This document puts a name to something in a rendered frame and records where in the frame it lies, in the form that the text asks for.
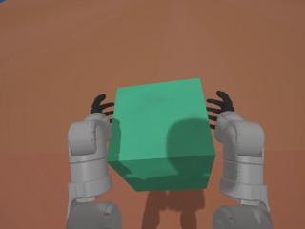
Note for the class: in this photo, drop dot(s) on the robot left hand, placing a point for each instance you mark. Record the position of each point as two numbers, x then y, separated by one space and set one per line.
97 108

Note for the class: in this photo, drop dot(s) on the carton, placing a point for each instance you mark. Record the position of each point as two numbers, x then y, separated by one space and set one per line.
161 136

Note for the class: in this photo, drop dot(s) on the robot right hand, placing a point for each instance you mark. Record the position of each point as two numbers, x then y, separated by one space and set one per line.
226 106

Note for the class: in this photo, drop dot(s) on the robot left upper arm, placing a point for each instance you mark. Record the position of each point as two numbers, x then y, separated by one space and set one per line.
96 215

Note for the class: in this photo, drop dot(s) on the robot right upper arm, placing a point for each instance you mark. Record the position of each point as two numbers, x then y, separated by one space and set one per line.
240 217

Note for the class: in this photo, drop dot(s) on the robot left forearm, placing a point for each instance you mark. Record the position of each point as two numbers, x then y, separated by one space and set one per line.
87 143

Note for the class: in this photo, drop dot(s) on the robot right forearm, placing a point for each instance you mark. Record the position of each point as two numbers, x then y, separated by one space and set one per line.
243 153

